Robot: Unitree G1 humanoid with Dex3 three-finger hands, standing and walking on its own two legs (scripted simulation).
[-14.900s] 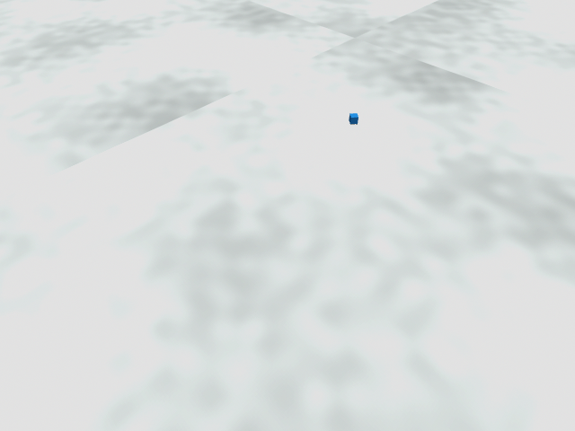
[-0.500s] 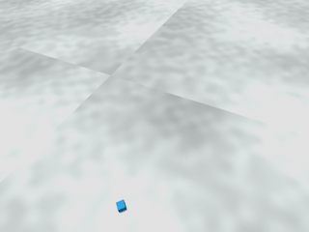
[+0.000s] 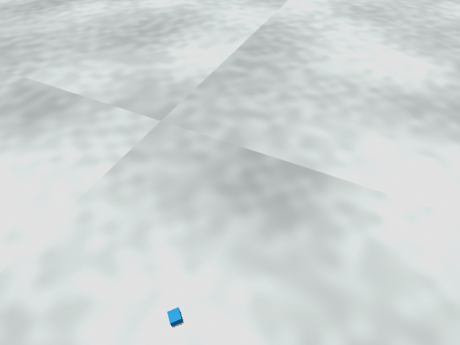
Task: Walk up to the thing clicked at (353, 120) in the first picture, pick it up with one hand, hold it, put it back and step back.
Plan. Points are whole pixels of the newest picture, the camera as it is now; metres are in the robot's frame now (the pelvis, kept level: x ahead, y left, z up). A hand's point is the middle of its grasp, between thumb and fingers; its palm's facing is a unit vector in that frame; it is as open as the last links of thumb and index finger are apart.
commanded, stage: walk up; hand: left
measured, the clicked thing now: (175, 316) +0.40 +0.24 -0.76
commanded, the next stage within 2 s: stand in 0.52 s
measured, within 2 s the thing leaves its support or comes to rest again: neither
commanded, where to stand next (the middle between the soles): +0.02 +0.00 m, yaw +1 degrees
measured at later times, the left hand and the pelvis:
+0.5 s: hand out of the picture +0.08 +0.25 -0.16, palm faces +0.00 -0.94 -0.34, open 7.4 cm; pelvis +0.01 +0.00 +0.00, yaw +0 degrees
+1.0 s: hand out of the picture +0.08 +0.24 -0.16, palm faces -0.04 -0.94 -0.34, open 7.4 cm; pelvis +0.00 -0.01 +0.00, yaw +0 degrees
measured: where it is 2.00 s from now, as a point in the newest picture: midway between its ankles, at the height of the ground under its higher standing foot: outside the picture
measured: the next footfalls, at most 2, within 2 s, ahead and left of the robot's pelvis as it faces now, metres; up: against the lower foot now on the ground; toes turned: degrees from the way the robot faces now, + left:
none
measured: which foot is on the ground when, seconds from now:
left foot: down 0.00-1.00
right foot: down 0.00-1.00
